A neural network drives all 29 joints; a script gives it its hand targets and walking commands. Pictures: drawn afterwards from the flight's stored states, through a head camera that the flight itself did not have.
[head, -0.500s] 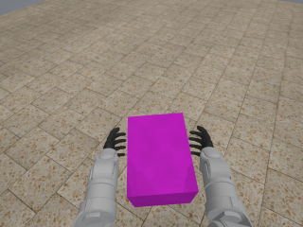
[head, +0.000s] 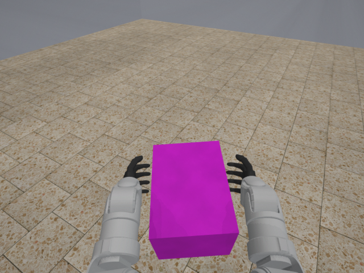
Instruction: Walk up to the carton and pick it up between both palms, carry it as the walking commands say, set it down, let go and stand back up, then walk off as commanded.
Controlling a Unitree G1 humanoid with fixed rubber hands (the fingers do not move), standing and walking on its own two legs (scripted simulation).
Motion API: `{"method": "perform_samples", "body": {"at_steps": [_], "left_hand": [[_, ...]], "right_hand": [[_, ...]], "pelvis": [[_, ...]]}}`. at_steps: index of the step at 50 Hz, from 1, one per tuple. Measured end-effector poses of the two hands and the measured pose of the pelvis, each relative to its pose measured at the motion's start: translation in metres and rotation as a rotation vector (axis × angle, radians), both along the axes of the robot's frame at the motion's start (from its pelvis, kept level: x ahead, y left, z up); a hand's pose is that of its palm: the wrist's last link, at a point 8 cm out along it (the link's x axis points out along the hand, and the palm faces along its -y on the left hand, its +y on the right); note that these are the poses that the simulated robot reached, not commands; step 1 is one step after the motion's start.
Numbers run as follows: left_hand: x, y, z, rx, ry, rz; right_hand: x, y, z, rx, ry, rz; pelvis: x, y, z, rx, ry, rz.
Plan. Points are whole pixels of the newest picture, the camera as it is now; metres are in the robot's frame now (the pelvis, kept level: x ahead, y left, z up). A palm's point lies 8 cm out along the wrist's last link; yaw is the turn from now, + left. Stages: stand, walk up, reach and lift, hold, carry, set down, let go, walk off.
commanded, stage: reach and lift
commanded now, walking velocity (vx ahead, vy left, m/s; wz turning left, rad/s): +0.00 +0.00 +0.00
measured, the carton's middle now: (189, 197) +0.33 -0.01 -0.03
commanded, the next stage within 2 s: hold in 0.74 s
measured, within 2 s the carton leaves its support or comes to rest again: neither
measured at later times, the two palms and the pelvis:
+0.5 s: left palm (131, 184) +0.31 +0.14 +0.06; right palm (247, 183) +0.31 -0.14 +0.06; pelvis +0.01 +0.00 +0.00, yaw +0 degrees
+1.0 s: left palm (130, 189) +0.30 +0.14 +0.06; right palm (248, 190) +0.29 -0.14 +0.05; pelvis +0.01 +0.00 +0.00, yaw -1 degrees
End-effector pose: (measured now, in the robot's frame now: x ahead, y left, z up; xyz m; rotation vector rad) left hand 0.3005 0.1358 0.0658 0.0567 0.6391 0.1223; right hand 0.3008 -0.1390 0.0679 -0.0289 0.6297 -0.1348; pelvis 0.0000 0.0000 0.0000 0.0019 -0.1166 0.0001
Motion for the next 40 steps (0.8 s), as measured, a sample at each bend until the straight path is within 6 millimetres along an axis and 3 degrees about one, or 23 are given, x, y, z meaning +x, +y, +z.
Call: {"method": "perform_samples", "body": {"at_steps": [15,26,40], "left_hand": [[0.000,0.001,-0.008,0.006,0.044,-0.012],[0.006,0.000,-0.004,0.000,0.024,-0.015],[0.003,-0.002,-0.011,0.004,0.043,-0.043]], "right_hand": [[-0.002,0.001,-0.007,0.001,0.044,-0.006],[0.007,-0.001,-0.004,-0.008,0.026,-0.004],[-0.002,-0.004,-0.010,-0.007,0.050,0.005]], "pelvis": [[-0.004,0.000,-0.001,0.000,-0.010,-0.005],[0.008,0.000,0.002,0.001,0.011,-0.006],[0.012,0.001,0.002,0.000,-0.008,-0.014]]}}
